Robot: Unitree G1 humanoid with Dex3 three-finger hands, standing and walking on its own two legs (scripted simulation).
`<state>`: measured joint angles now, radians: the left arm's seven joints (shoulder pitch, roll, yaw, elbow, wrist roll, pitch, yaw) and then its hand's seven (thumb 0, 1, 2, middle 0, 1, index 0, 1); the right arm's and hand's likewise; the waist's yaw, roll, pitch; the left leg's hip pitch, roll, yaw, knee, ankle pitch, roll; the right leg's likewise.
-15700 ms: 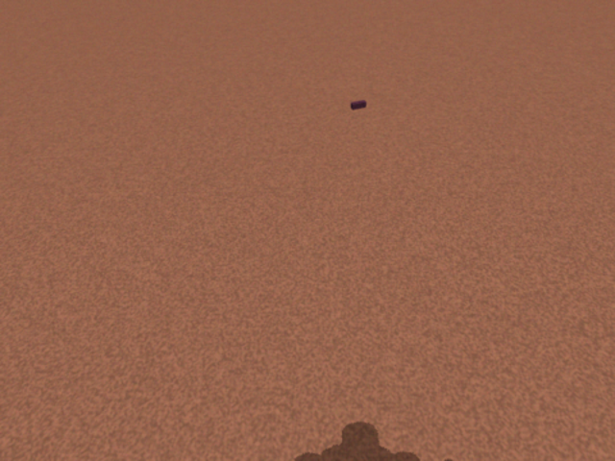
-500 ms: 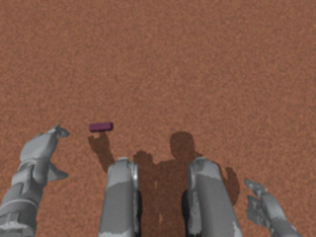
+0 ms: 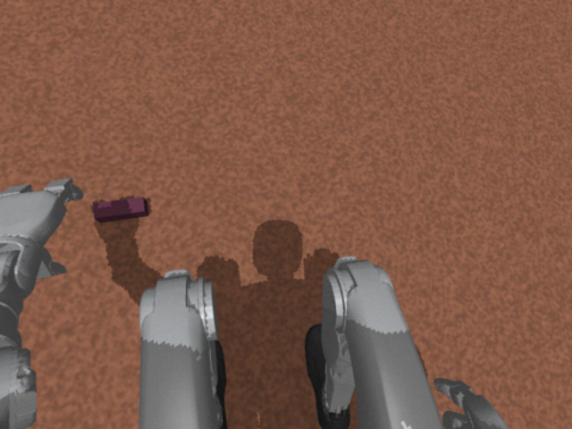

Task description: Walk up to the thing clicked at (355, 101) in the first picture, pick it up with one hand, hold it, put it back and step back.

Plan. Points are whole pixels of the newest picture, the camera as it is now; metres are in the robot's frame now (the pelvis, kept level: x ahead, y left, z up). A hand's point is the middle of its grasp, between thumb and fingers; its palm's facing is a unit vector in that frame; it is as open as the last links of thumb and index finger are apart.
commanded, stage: rise first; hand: left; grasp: from above
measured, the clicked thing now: (121, 209) +0.49 +0.31 -0.34
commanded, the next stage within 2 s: none
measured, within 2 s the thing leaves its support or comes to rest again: neither
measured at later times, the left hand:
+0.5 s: hand (68, 226) +0.41 +0.35 -0.20, palm faces -0.45 -0.08 -0.89, open 12.0 cm
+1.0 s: hand (76, 222) +0.43 +0.34 -0.22, palm faces -0.44 -0.10 -0.89, open 12.1 cm
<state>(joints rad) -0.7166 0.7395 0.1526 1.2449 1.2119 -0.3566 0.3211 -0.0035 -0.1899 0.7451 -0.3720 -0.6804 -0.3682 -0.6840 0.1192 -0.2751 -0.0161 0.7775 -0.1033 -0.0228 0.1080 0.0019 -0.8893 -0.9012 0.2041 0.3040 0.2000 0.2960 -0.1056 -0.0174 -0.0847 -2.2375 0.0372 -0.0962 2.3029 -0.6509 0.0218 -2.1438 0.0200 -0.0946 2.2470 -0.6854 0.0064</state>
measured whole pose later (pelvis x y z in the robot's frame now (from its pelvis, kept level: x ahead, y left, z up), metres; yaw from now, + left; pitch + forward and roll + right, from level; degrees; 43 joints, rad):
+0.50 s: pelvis +0.01 +0.00 -0.03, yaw -2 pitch +33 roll -8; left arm -0.82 0.80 0.18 1.39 1.28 -0.33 0.42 0.00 -0.16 0.69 -0.40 -0.68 -0.41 -0.67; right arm 0.08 -0.26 0.04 0.77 -0.16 -0.03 0.13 0.00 -0.90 -0.90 0.20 0.30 0.20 0.30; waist -0.15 -0.04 -0.04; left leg -2.33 0.04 -0.13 2.42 -0.68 0.02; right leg -2.23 0.03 -0.12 2.35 -0.70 0.01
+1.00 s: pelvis +0.01 +0.00 -0.04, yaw -3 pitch +32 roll -9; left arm -0.84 0.84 0.19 1.43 1.29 -0.33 0.44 0.00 -0.18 0.71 -0.37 -0.73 -0.38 -0.72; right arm 0.08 -0.27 0.07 0.76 -0.18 -0.04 0.14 0.00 -0.90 -0.90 0.20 0.30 0.20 0.30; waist -0.17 -0.06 -0.01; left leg -2.35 0.04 -0.15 2.47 -0.69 0.02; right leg -2.24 0.04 -0.14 2.38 -0.71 0.01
